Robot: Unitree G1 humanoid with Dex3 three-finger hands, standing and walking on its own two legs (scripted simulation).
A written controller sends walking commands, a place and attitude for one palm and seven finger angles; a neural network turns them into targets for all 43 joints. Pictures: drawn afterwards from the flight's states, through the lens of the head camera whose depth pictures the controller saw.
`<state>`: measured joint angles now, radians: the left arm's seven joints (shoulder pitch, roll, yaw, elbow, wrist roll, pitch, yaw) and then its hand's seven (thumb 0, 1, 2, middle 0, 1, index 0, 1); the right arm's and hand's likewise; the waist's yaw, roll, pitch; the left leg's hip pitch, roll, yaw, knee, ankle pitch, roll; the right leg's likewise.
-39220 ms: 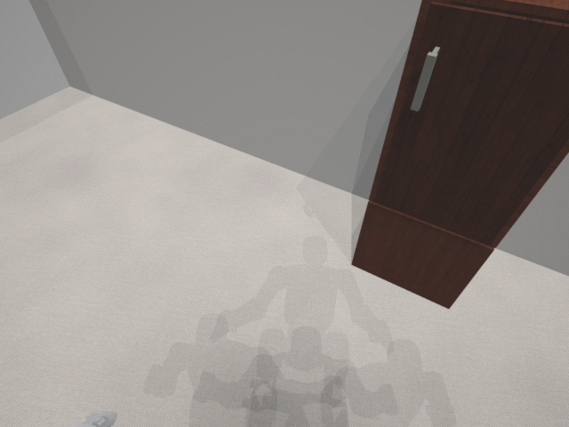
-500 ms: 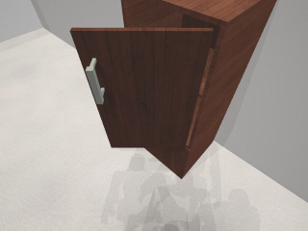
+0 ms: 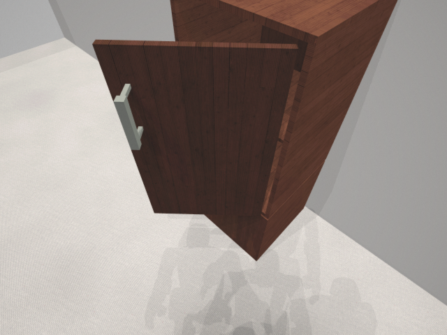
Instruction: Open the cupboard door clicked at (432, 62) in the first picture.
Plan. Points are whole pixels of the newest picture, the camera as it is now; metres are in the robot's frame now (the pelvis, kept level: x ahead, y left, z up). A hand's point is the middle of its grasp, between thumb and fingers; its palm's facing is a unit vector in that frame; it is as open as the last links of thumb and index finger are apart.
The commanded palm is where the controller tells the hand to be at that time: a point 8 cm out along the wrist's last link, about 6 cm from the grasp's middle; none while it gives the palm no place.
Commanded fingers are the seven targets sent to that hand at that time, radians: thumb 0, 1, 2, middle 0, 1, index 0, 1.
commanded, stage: come to a stop and stand still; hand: left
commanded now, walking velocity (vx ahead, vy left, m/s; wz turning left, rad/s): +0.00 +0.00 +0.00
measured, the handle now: (131, 118) +0.50 +0.24 +0.10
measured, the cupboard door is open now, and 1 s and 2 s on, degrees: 42 42 42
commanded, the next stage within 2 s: look again from close up in 0.14 s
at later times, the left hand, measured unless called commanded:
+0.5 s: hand out of the picture +0.01 +0.18 -0.17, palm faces +0.03 -0.98 -0.22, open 7.4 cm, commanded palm none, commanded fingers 0.00 0.90 0.90 -0.20 -0.30 -0.20 -0.30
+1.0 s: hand (117, 308) +0.16 +0.19 -0.02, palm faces +0.27 -0.96 -0.12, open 7.6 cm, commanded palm +0.09 +0.24 -0.05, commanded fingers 0.00 0.67 0.80 -0.22 -0.45 -0.22 -0.45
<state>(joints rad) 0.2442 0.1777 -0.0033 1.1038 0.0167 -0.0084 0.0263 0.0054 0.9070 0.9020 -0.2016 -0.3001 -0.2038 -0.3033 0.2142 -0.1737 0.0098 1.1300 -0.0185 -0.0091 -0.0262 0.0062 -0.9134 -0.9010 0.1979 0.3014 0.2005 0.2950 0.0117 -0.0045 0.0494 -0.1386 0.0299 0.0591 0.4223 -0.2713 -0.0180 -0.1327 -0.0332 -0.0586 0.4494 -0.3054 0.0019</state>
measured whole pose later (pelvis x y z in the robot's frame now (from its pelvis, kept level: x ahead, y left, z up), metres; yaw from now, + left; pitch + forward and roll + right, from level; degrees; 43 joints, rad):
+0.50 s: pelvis -0.01 -0.01 +0.00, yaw +0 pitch -1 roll +1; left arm 0.24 0.19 0.00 1.11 0.02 -0.01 0.02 0.01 0.91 0.90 -0.20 -0.30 -0.20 -0.30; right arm 0.22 -0.17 0.01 1.15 -0.02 -0.01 -0.03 0.01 -0.91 -0.90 0.20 0.30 0.20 0.30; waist 0.01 -0.01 0.04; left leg -0.14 0.04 0.05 0.40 -0.24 -0.03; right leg -0.13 -0.02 -0.07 0.43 -0.28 -0.01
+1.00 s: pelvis -0.03 +0.00 -0.01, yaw +2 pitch +0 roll +1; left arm 0.37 0.15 0.07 0.21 -0.15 -0.15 0.06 0.02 0.85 0.88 -0.20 -0.34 -0.21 -0.34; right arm 0.27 -0.23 -0.01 0.86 0.03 -0.22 -0.07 0.01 -0.91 -0.90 0.20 0.30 0.20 0.30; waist -0.01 0.04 -0.02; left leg -0.26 0.02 0.03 0.53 -0.28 -0.01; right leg -0.24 -0.05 -0.08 0.57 -0.33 0.00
